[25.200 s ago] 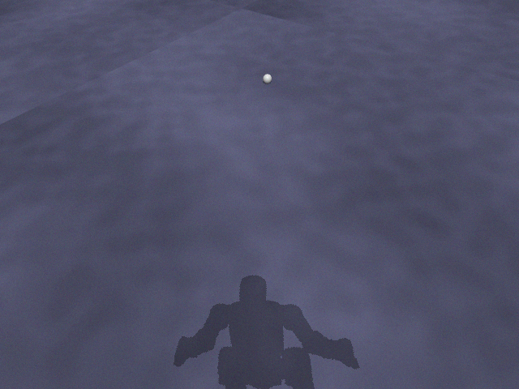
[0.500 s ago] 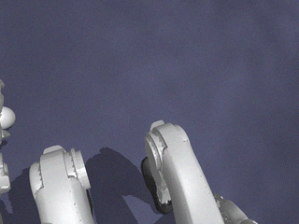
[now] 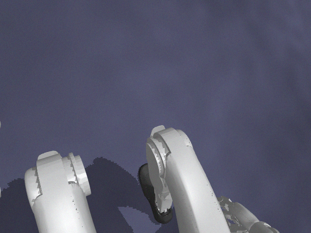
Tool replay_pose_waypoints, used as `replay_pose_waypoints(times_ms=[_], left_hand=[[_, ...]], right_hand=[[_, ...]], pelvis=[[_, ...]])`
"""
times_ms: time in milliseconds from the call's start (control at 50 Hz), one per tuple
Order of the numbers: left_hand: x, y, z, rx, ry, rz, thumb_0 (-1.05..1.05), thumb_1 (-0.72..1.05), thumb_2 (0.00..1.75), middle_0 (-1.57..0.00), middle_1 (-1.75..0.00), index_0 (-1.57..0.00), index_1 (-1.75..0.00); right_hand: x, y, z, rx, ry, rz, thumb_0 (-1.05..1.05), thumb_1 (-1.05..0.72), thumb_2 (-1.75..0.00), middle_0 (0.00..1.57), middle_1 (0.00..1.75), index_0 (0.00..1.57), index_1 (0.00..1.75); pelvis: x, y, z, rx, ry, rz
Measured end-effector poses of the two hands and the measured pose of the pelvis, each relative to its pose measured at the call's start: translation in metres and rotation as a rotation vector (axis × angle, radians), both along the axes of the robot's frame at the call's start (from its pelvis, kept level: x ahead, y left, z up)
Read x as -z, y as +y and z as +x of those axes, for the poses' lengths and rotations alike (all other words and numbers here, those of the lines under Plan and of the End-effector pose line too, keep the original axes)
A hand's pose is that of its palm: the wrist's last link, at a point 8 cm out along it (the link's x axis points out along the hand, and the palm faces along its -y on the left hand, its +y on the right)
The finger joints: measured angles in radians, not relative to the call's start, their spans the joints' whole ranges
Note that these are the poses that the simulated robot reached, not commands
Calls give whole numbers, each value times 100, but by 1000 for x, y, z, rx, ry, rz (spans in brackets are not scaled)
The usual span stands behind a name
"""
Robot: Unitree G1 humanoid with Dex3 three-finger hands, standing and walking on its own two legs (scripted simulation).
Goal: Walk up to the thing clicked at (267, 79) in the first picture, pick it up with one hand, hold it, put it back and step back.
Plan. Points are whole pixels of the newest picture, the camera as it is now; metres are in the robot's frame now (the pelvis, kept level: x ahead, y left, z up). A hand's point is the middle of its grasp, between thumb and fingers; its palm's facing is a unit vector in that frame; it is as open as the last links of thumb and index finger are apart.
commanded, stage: rest palm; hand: left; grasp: from above
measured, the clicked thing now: out of the picture +0.41 +0.34 -0.27
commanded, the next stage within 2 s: close in 0.34 s
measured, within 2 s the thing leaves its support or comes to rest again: neither
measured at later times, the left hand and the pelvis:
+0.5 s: hand out of the picture +0.40 +0.34 -0.24, palm faces -0.44 -0.19 -0.88, open 14.0 cm; pelvis +0.00 +0.00 +0.00, yaw -1 degrees
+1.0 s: hand out of the picture +0.40 +0.34 -0.25, palm faces -0.43 -0.17 -0.88, open 12.4 cm; pelvis +0.00 +0.01 +0.00, yaw -2 degrees
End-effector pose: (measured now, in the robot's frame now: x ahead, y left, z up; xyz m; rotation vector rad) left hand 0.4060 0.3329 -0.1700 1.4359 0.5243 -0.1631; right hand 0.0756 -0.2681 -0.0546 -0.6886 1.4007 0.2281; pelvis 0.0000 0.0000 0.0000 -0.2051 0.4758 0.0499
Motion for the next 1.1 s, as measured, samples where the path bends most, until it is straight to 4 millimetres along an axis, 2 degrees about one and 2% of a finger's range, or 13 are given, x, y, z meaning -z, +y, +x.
replay_pose_waypoints(times_ms=[200, 340, 500, 760, 1100], left_hand=[[7, 5, 7, -54, 5, 11, 0, -51, 96, -8, -100, -8, -100], [13, 12, 6, -71, 38, 5, 0, -50, 95, -8, -102, -9, -101], [16, 9, 0, -48, 38, -25, 0, -49, 95, -9, -102, -9, -101], [14, 0, 7, -18, -9, -2, 0, -34, 85, -16, -101, -19, -97], [20, 14, 3, -58, 42, -5, 0, -17, 70, -29, -91, -33, -87]], right_hand=[[2, 14, 4, -30, -16, 56, 0, -90, -90, 20, 30, 20, 30], [3, 21, -3, -26, 9, 82, 0, -90, -90, 20, 30, 20, 30], [-1, 20, -12, -33, 44, 83, 0, -90, -90, 20, 30, 20, 30], [-11, 11, -11, -57, 15, 46, 0, -89, -89, 20, 30, 20, 30], [-8, 21, -15, -59, 30, 83, 0, -90, -90, 20, 30, 20, 30]], pelvis=[[1, 4, 0, 0, -4, -14], [1, 5, 1, -1, -5, -21], [-1, 4, 1, 3, -14, -26], [1, 6, -3, 13, -34, -32], [1, 7, -3, 9, -34, -36]])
